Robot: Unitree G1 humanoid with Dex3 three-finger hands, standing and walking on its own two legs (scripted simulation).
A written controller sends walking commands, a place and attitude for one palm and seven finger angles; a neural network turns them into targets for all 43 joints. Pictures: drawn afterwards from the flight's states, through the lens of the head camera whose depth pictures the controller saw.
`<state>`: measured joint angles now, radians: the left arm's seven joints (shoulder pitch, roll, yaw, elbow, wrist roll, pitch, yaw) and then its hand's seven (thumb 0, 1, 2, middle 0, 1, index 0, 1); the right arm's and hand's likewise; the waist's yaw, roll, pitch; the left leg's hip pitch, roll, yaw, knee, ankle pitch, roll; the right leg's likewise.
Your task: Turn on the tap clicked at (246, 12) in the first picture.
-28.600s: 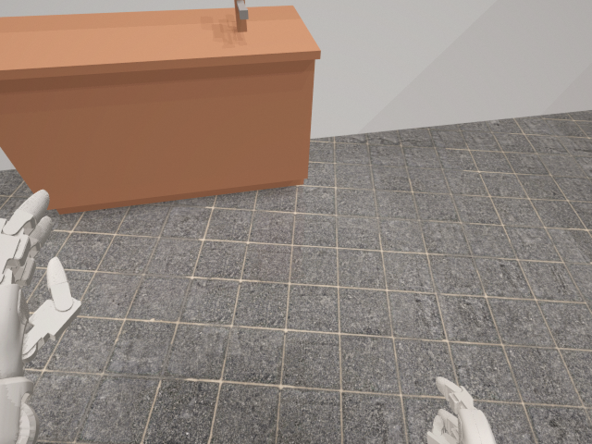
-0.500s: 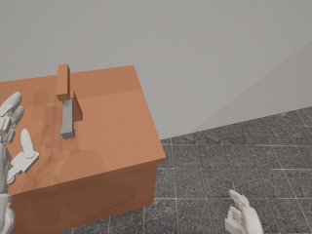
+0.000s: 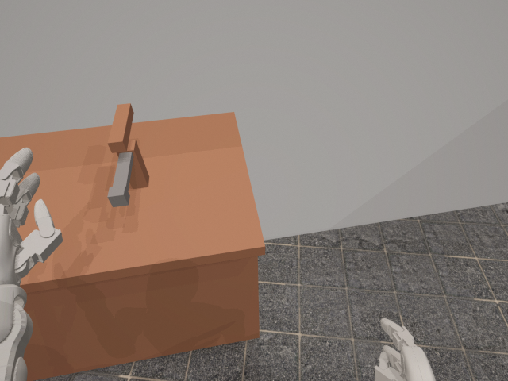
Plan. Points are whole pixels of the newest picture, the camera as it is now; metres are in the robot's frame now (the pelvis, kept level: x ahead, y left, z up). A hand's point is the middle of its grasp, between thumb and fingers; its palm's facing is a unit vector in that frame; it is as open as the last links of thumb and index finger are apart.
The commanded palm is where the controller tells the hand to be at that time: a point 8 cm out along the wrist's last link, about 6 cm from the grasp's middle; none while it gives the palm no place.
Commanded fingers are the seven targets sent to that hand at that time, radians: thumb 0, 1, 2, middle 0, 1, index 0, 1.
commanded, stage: turn the palm inward beside the body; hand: left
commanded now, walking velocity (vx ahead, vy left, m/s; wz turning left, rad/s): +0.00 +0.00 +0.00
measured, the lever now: (119, 196) +0.39 +0.30 +0.07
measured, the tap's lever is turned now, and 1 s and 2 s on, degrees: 0 0 0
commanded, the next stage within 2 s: reach beside the lever's end, fingers flat in 1.70 s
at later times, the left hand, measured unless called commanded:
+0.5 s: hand (84, 246) +0.23 +0.25 +0.15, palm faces +0.41 -0.88 -0.25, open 7.4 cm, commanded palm +0.18 +0.29 +0.16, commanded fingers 0.00 0.90 0.90 -0.20 -0.30 -0.20 -0.30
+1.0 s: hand (80, 271) +0.20 +0.25 +0.14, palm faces +0.44 -0.88 -0.16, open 7.4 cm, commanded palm +0.15 +0.29 +0.14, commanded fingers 0.00 0.90 0.90 -0.20 -0.30 -0.20 -0.30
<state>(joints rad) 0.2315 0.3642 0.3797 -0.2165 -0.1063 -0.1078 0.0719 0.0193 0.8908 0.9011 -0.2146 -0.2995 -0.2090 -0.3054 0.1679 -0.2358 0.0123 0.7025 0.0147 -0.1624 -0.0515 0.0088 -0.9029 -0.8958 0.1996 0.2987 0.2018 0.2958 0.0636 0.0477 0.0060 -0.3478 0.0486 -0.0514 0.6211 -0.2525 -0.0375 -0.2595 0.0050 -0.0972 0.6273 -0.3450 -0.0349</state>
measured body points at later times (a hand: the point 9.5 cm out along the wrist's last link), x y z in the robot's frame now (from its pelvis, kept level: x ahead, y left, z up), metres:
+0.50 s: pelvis +0.03 +0.00 +0.00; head +0.03 -0.01 +0.45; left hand +0.20 +0.30 +0.16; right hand +0.22 -0.23 -0.08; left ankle +0.05 +0.15 -0.72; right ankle +0.00 -0.09 -0.72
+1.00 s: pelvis +0.02 +0.01 +0.00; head +0.00 +0.00 +0.45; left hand +0.17 +0.29 +0.15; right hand +0.22 -0.20 -0.07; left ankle +0.05 +0.15 -0.72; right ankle +0.00 -0.09 -0.72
